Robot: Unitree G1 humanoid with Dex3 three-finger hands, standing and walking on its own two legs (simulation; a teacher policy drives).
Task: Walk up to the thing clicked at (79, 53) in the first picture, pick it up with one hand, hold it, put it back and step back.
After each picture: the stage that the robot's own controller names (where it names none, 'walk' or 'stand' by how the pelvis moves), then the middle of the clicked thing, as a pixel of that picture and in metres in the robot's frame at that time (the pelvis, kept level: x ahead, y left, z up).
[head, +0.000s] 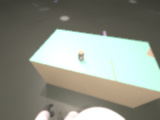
stand; (81, 55) +0.64 +0.13 -0.12
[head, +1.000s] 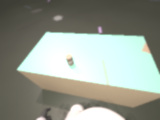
walk; (69, 60) +0.54 +0.25 -0.11
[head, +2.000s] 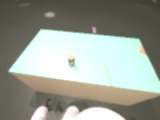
stand; (71, 60) +0.51 +0.21 -0.10
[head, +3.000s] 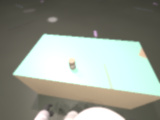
stand; (72, 63) +0.51 +0.21 -0.12
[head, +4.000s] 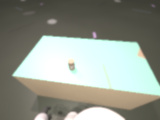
stand; (71, 64) +0.51 +0.21 -0.12
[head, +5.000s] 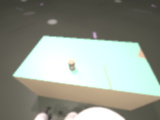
stand; (71, 65) +0.51 +0.21 -0.12
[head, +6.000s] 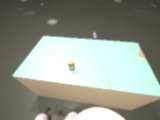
stand; (71, 64) +0.51 +0.21 -0.12
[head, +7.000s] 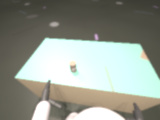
rise first; (73, 66) +0.49 +0.21 -0.12
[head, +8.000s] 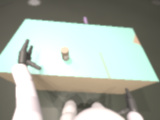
go down; (65, 54) +0.53 +0.19 -0.06
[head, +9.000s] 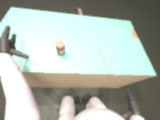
go down; (60, 48) +0.53 +0.20 -0.03
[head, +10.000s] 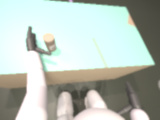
close in; (50, 43) +0.53 +0.21 +0.01
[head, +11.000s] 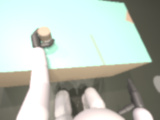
close; (46, 37) +0.55 +0.21 +0.02
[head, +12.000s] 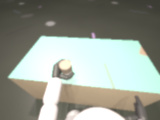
lift; (67, 70) +0.30 +0.16 +0.12
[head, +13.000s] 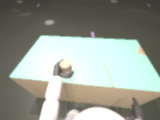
hold; (67, 69) +0.32 +0.17 +0.09
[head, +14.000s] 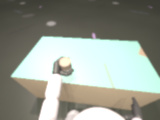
hold; (66, 67) +0.32 +0.17 +0.11
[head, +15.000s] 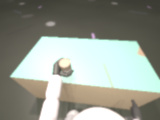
hold; (66, 68) +0.32 +0.18 +0.10
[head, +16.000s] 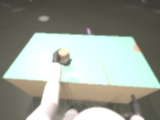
crouch; (65, 57) +0.41 +0.19 +0.10
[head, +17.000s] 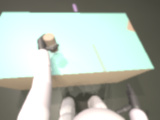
lower; (51, 43) +0.52 +0.21 +0.04
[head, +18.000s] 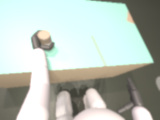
lower; (46, 41) +0.53 +0.22 +0.01
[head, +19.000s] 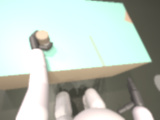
lower; (44, 41) +0.53 +0.22 +0.01
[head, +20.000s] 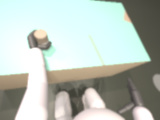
lower; (43, 40) +0.54 +0.22 +0.02
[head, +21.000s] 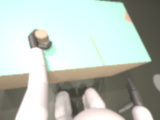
lower; (43, 40) +0.54 +0.22 +0.01
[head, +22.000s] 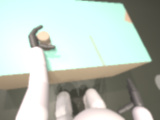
open; (45, 41) +0.53 +0.22 +0.01
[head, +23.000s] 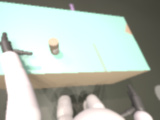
sink last; (54, 46) +0.52 +0.21 -0.01
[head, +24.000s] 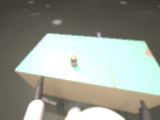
sink last; (73, 61) +0.53 +0.21 -0.06
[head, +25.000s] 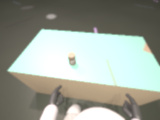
stand; (72, 59) +0.51 +0.20 -0.05
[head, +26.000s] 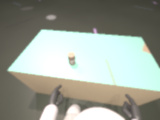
stand; (71, 58) +0.52 +0.20 -0.05
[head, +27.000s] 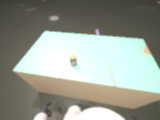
stand; (73, 60) +0.52 +0.20 -0.08
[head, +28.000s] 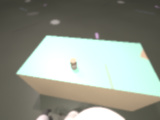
stand; (73, 63) +0.52 +0.20 -0.12
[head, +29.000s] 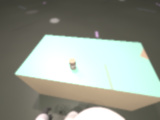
stand; (72, 64) +0.51 +0.20 -0.12
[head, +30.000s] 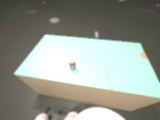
stand; (72, 64) +0.51 +0.20 -0.12
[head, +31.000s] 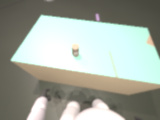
walk; (75, 50) +0.56 +0.16 -0.10
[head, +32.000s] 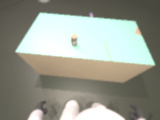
walk; (74, 40) +0.70 +0.23 -0.11
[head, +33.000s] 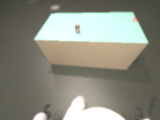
walk; (77, 28) +0.99 +0.30 -0.10
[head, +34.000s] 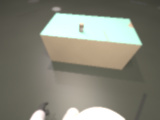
stand; (81, 27) +1.12 +0.20 -0.11
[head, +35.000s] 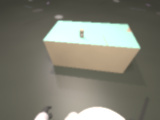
stand; (81, 33) +1.13 +0.20 -0.12
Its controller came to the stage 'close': yes
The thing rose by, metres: 0.22
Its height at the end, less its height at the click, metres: +0.00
